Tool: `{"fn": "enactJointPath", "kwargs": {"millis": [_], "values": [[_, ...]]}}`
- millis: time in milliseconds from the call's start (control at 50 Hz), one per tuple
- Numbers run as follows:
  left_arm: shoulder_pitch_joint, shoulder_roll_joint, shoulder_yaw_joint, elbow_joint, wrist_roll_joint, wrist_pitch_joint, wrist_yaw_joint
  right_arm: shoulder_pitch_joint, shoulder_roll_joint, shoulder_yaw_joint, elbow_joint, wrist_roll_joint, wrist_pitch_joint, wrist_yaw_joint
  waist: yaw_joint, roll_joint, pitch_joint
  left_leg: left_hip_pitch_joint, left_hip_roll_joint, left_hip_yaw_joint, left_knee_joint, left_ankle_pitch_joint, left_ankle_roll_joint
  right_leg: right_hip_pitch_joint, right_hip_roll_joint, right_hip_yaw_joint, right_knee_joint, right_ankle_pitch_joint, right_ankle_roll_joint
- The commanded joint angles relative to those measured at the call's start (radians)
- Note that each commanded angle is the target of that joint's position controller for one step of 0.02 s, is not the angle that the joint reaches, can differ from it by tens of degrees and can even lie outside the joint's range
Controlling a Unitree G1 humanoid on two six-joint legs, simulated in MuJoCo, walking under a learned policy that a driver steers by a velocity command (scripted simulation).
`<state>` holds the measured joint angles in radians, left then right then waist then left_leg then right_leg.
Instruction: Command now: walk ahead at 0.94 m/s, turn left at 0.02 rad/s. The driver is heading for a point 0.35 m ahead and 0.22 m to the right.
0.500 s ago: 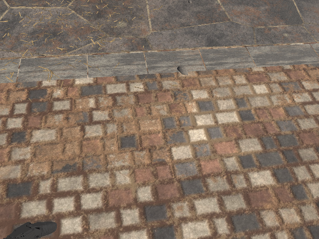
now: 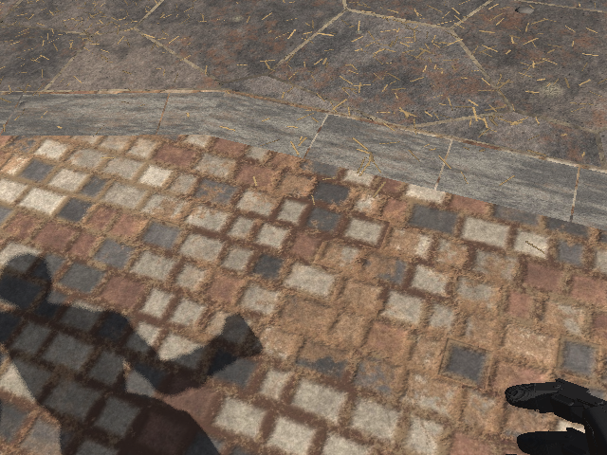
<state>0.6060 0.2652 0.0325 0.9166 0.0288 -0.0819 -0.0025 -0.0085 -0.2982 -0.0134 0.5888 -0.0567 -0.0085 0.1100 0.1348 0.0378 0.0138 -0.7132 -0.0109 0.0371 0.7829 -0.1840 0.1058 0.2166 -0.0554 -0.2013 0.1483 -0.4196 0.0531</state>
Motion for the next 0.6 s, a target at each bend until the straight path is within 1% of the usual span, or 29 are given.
{"fn": "enactJointPath", "kwargs": {"millis": [20, 40, 60, 80, 100, 120, 140, 160, 180, 200, 220, 240, 260, 300, 320, 340, 360, 380, 400, 420, 440, 460, 480, 500, 520, 540, 560, 580, 600], "values": [[-0.031, 0.234, 0.029, 0.001, -0.01, -0.002, 0.018, 0.021, -0.056, -0.012, -0.056, -0.003, -0.03, -0.031, -0.184, -0.226, 0.009, 0.389, -0.116, 0.119, -0.099, -0.122, 0.062, -0.169, -0.227, 0.092, 0.218, 1.52, -0.173], [-0.078, 0.267, 0.034, -0.004, -0.017, 0.001, 0.02, 0.252, -0.105, -0.035, 0.013, 0.003, -0.036, -0.054, -0.31, -0.238, -0.105, 0.649, -0.104, 0.054, -0.177, -0.1, 0.079, -0.249, -0.226, 0.104, 0.458, 1.496, -0.172], [-0.142, 0.236, 0.026, -0.034, -0.025, -0.004, 0.017, 0.462, -0.183, -0.065, 0.079, -0.012, -0.04, -0.079, -0.424, -0.211, -0.219, 0.985, 0.034, -0.106, -0.228, -0.124, 0.095, -0.494, -0.18, 0.104, 0.774, 1.177, -0.165], [-0.051, 0.03, -0.015, -0.103, -0.043, -0.009, -0.013, 0.471, -0.278, -0.089, 0.092, -0.038, -0.053, -0.098, -0.278, 0.094, -0.408, 1.337, 0.415, -0.592, -0.269, -0.433, 0.134, -0.889, -0.009, 0.168, 1.174, -0.039, -0.147], [-0.146, 0.151, 0.017, -0.12, -0.059, -0.009, -0.003, 0.497, -0.25, -0.089, 0.079, -0.015, -0.052, -0.109, -0.341, -0.022, -0.466, 1.214, 0.469, -0.778, -0.426, -0.458, 0.114, -0.926, 0.022, 0.288, 1.295, -0.006, -0.176], [-0.248, 0.165, 0.031, -0.146, -0.06, -0.004, -0.002, 0.423, -0.202, -0.074, 0.128, -0.011, -0.057, -0.112, -0.29, -0.053, -0.224, 1.031, 0.388, -0.583, -0.46, -0.332, 0.073, -0.979, -0.023, 0.292, 1.254, 0.132, -0.181], [-0.234, 0.117, 0.019, -0.141, -0.055, -0.003, -0.011, 0.371, -0.15, -0.063, 0.142, -0.006, -0.065, -0.109, -0.237, -0.031, -0.094, 0.876, 0.357, -0.459, -0.503, -0.206, 0.063, -0.964, -0.055, 0.274, 1.194, 0.178, -0.174], [-0.228, 0.097, 0.021, -0.105, -0.038, 0.012, -0.018, 0.339, -0.098, -0.05, 0.151, -0.003, -0.074, -0.104, -0.198, -0.031, -0.008, 0.755, 0.285, -0.303, -0.509, -0.043, 0.017, -0.91, -0.082, 0.292, 1.148, 0.182, -0.168], [-0.149, 0.059, 0.013, -0.093, -0.026, 0.032, -0.029, 0.318, -0.083, -0.044, 0.154, 0.013, -0.077, -0.113, -0.148, 0.065, -0.015, 0.691, 0.278, -0.255, -0.56, -0.112, 0.021, -0.872, -0.083, 0.268, 1.142, 0.193, -0.147], [-0.14, 0.043, 0.012, -0.073, -0.016, 0.053, -0.038, 0.309, -0.045, -0.036, 0.165, 0.024, -0.086, -0.113, -0.129, 0.064, 0.016, 0.64, 0.258, -0.209, -0.609, -0.125, 0.015, -0.867, -0.099, 0.264, 1.147, 0.195, -0.136], [-0.17, 0.038, 0.017, -0.086, -0.013, 0.068, -0.045, 0.303, -0.033, -0.032, 0.178, 0.033, -0.098, -0.111, -0.113, 0.06, 0.051, 0.626, 0.252, -0.156, -0.637, -0.086, 0.005, -0.906, -0.102, 0.26, 1.147, 0.204, -0.131], [-0.227, 0.031, 0.017, -0.107, -0.012, 0.079, -0.049, 0.311, -0.026, -0.032, 0.194, 0.042, -0.108, -0.105, -0.109, 0.048, 0.094, 0.609, 0.247, -0.09, -0.657, 0.002, -0.01, -0.952, -0.116, 0.251, 1.138, 0.224, -0.125], [-0.286, 0.025, 0.016, -0.131, -0.011, 0.083, -0.053, 0.315, -0.022, -0.03, 0.204, 0.044, -0.116, -0.103, -0.107, 0.038, 0.125, 0.588, 0.227, -0.014, -0.676, 0.081, -0.027, -0.977, -0.114, 0.233, 1.113, 0.268, -0.122], [-0.379, 0.007, 0.004, -0.172, -0.019, 0.082, -0.059, 0.307, -0.006, -0.025, 0.219, 0.035, -0.13, -0.099, -0.098, 0.069, 0.158, 0.531, 0.161, 0.127, -0.697, 0.252, -0.058, -0.967, -0.088, 0.175, 1.015, 0.381, -0.127], [-0.417, 0.003, -0.003, -0.193, -0.017, 0.074, -0.063, 0.303, 0.001, -0.019, 0.227, 0.031, -0.135, -0.101, -0.088, 0.063, 0.179, 0.508, 0.144, 0.172, -0.682, 0.446, -0.054, -0.938, -0.067, 0.15, 0.93, 0.427, -0.131], [-0.424, -0.005, -0.011, -0.198, -0.016, 0.065, -0.067, 0.287, -0.008, -0.016, 0.229, 0.031, -0.138, -0.105, -0.074, 0.027, 0.176, 0.482, 0.133, 0.216, -0.662, 0.604, -0.059, -0.864, -0.043, 0.121, 0.81, 0.481, -0.135], [-0.459, -0.01, -0.02, -0.215, -0.003, 0.051, -0.075, 0.315, -0.023, -0.016, 0.241, 0.042, -0.144, -0.11, -0.08, -0.005, 0.2, 0.469, 0.146, 0.223, -0.641, 0.739, -0.055, -0.796, -0.013, 0.072, 0.67, 0.525, -0.136], [-0.45, -0.003, -0.022, -0.204, 0.007, 0.039, -0.08, 0.344, -0.051, -0.019, 0.257, 0.051, -0.15, -0.118, -0.08, -0.033, 0.175, 0.502, 0.155, 0.219, -0.597, 0.883, -0.052, -0.703, 0.049, 0.018, 0.587, 0.583, -0.142], [-0.39, 0.007, -0.021, -0.175, 0.016, 0.035, -0.081, 0.351, -0.099, -0.027, 0.262, 0.059, -0.152, -0.128, -0.059, -0.009, 0.12, 0.536, 0.167, 0.21, -0.526, 0.992, -0.053, -0.591, 0.099, 0.004, 0.536, 0.611, -0.153], [-0.296, 0.042, -0.01, -0.135, 0.022, 0.035, -0.078, 0.342, -0.146, -0.038, 0.256, 0.062, -0.144, -0.14, -0.024, 0.027, 0.037, 0.573, 0.18, 0.192, -0.411, 1.098, -0.056, -0.461, 0.151, 0.006, 0.518, 0.575, -0.165], [-0.246, 0.129, 0.03, -0.172, -0.046, 0.026, -0.065, 0.332, -0.272, -0.07, 0.236, 0.094, -0.119, -0.154, 0.032, 0.071, -0.086, 0.633, 0.211, 0.114, -0.255, 1.197, -0.081, -0.324, 0.152, 0.104, 0.546, 0.536, -0.174], [-0.127, 0.183, 0.05, -0.144, -0.051, 0.032, -0.049, 0.24, -0.275, -0.073, 0.222, 0.096, -0.099, -0.152, 0.132, 0.053, -0.128, 0.655, 0.185, 0.132, -0.035, 1.11, -0.107, -0.24, 0.112, 0.171, 0.417, 0.64, -0.209], [-0.084, 0.224, 0.052, -0.109, -0.041, 0.042, -0.027, 0.266, -0.167, -0.048, 0.217, 0.083, -0.089, -0.143, 0.103, -0.113, -0.145, 0.569, 0.044, 0.149, 0.348, 0.308, -0.132, -0.111, 0.028, 0.258, 0.341, 0.919, -0.222], [-0.173, 0.296, 0.048, -0.147, 0.023, 0.024, -0.011, 0.544, -0.007, 0.001, 0.212, 0.054, -0.097, -0.117, -0.096, -0.412, -0.339, 0.18, -0.062, -0.024, 0.805, -0.49, -0.171, 0.281, -0.261, 0.635, 0.544, 1.487, -0.427], [-0.176, 0.226, 0.043, -0.183, 0.025, 0.021, -0.023, 0.528, -0.107, -0.01, 0.242, 0.081, -0.114, -0.103, -0.006, -0.176, -0.555, 0.185, -0.074, -0.253, 0.859, -0.461, -0.143, 0.272, -0.314, 0.764, 0.434, 1.371, -0.52], [-0.259, 0.221, 0.044, -0.201, 0.0, 0.02, -0.03, 0.431, -0.153, -0.026, 0.205, 0.11, -0.112, -0.103, -0.037, -0.089, -0.404, 0.168, -0.024, -0.221, 0.776, -0.415, -0.124, 0.104, -0.29, 0.706, 0.333, 1.124, -0.491], [-0.356, 0.183, 0.036, -0.201, -0.037, 0.016, -0.032, 0.356, -0.133, -0.026, 0.179, 0.103, -0.102, -0.115, -0.098, 0.026, -0.21, 0.123, 0.029, -0.156, 0.671, -0.36, -0.125, -0.106, -0.246, 0.639, 0.252, 0.884, -0.438], [-0.396, 0.151, 0.023, -0.209, -0.041, 0.009, -0.028, 0.32, -0.13, -0.03, 0.188, 0.089, -0.086, -0.128, -0.109, 0.06, -0.108, 0.155, 0.052, -0.138, 0.628, -0.323, -0.136, -0.275, -0.235, 0.582, 0.217, 0.915, -0.414], [-0.412, 0.157, 0.024, -0.206, -0.028, 0.004, -0.026, 0.345, -0.115, -0.032, 0.189, 0.082, -0.064, -0.135, -0.142, 0.041, -0.076, 0.229, 0.074, -0.137, 0.591, -0.282, -0.149, -0.4, -0.216, 0.533, 0.175, 0.914, -0.408]]}}
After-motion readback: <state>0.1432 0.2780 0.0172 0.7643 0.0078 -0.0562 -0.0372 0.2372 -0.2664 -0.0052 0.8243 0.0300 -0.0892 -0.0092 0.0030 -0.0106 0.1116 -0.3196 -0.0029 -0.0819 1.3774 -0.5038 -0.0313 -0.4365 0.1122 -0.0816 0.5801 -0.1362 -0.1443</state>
